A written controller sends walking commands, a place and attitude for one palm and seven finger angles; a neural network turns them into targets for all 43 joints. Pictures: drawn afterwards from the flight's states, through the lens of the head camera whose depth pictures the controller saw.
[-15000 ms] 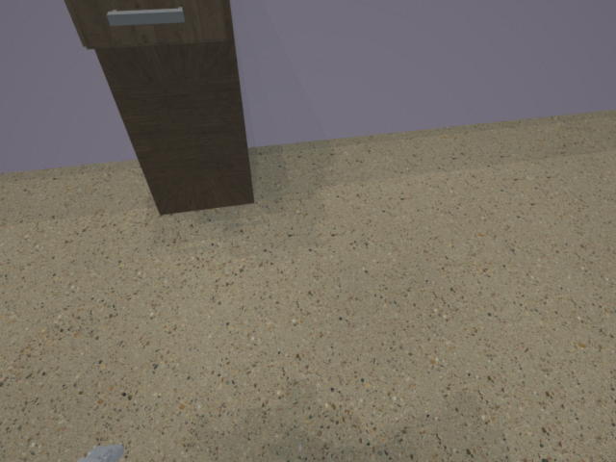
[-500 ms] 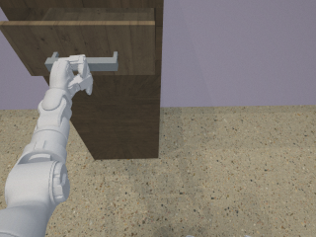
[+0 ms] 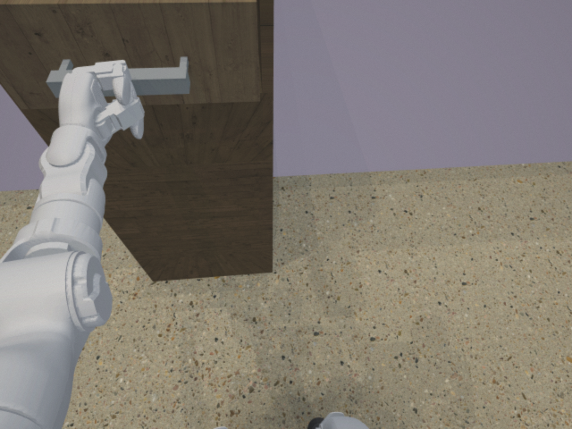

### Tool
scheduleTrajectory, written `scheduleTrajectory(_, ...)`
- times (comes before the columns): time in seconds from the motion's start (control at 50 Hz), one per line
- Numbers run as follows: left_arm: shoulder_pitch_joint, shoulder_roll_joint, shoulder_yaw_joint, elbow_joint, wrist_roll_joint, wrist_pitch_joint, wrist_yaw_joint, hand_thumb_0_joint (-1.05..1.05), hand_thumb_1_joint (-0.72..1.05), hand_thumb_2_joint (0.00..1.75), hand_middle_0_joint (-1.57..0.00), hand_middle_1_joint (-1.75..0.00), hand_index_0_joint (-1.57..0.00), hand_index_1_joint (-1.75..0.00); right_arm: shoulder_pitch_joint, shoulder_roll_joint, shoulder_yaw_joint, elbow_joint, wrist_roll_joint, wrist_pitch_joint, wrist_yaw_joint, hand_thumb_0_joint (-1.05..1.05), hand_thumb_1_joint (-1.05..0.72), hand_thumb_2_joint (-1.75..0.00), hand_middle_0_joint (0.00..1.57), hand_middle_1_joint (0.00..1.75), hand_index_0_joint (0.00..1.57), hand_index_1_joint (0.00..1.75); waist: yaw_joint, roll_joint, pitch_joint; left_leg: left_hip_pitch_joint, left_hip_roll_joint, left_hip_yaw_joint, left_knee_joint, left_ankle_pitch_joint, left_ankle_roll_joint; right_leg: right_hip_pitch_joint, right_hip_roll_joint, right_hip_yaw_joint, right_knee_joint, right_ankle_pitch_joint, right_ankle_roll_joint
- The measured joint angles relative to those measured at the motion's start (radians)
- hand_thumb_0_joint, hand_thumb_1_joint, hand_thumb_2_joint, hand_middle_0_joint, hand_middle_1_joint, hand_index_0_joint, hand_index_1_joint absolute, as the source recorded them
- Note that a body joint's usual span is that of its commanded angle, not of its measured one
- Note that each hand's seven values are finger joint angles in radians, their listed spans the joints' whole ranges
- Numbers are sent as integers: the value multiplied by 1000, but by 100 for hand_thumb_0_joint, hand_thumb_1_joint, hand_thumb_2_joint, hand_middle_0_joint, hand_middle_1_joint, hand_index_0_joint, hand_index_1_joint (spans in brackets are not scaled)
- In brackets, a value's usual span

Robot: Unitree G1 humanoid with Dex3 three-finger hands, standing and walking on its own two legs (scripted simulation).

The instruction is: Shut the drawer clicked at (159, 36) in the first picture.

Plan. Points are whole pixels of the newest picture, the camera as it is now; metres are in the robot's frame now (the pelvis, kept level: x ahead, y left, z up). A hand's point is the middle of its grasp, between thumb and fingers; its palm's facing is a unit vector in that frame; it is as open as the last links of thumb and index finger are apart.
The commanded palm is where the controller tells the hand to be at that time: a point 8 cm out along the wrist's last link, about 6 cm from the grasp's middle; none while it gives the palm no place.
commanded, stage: push the drawer shut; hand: left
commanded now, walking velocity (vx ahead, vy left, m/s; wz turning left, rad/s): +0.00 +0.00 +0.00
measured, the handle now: (124, 73) +0.59 +0.20 +0.14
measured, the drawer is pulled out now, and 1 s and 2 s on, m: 0.03 0.00 0.00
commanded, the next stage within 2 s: pull the fist back off the drawer in 0.48 s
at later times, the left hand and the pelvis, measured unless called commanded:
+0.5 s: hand (136, 92) +0.54 +0.17 +0.15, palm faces +0.02 -1.00 -0.02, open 2.7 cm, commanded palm +0.57 +0.21 +0.14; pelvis +0.00 +0.00 -0.01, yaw +1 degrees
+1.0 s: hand (136, 92) +0.54 +0.17 +0.15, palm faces +0.01 -1.00 -0.02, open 2.9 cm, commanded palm +0.52 +0.21 +0.14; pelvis -0.01 +0.00 -0.01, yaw +0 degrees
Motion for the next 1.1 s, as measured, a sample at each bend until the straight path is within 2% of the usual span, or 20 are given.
scheduleTrajectory(0.24,-121,57,14,101,38,9,20,-2,84,95,-140,-160,-140,-160,7,2,11,-2,-16,15,9,0,-90,-89,20,30,20,30,-37,3,3,-60,1,-10,26,-10,2,-51,0,-8,14,-6,2)
scheduleTrajectory(0.32,-142,64,14,121,46,1,4,-4,80,98,-140,-160,-140,-160,28,1,10,3,-23,21,12,0,-90,-89,20,30,20,30,-35,6,-1,-82,-1,-17,35,-11,2,-68,-2,-14,20,-8,2)
scheduleTrajectory(0.44,-179,87,-2,154,48,10,11,-7,74,100,-140,-160,-140,-160,37,-1,13,13,-26,27,13,0,-90,-89,20,30,20,30,-48,5,-1,-111,1,-30,51,-10,1,-86,-1,-27,23,-5,0)
scheduleTrajectory(0.62,-222,124,-21,183,45,12,21,-8,71,101,-140,-160,-140,-160,43,-15,20,21,-25,5,6,0,-90,-89,20,30,20,30,-72,5,5,-155,3,-39,65,3,1,-121,1,-35,26,11,-2)
scheduleTrajectory(0.8,-235,145,-7,196,58,18,16,-6,74,100,-140,-160,-140,-160,61,-23,22,13,-30,-1,9,0,-90,-89,20,30,20,30,-84,5,4,-170,4,-35,71,8,2,-139,2,-29,31,19,-3)
scheduleTrajectory(0.98,-193,142,22,160,57,16,2,-3,77,96,-140,-160,-140,-160,68,-15,21,-9,-30,14,19,0,-90,-89,20,30,20,30,-79,6,1,-151,10,-20,69,1,4,-128,9,-13,28,19,-1)
scheduleTrajectory(1.1,-87,84,39,59,23,10,2,-1,83,93,-140,-160,-140,-160,70,-8,11,-27,-24,29,27,0,-90,-89,20,30,20,30,-54,8,-18,-105,14,2,51,-12,5,-96,14,8,19,10,2)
